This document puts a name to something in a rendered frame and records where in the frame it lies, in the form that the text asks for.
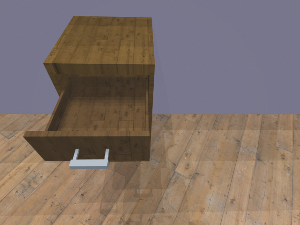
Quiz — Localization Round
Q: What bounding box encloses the drawer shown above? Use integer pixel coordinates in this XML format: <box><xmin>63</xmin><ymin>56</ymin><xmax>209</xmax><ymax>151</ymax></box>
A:
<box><xmin>23</xmin><ymin>76</ymin><xmax>150</xmax><ymax>161</ymax></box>

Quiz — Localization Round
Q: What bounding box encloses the cabinet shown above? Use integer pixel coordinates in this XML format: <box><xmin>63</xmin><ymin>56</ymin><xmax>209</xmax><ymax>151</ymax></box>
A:
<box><xmin>43</xmin><ymin>16</ymin><xmax>155</xmax><ymax>162</ymax></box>

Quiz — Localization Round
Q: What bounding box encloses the handle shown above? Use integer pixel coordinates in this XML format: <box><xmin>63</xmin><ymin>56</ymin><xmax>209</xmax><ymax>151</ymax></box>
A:
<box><xmin>69</xmin><ymin>149</ymin><xmax>109</xmax><ymax>169</ymax></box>

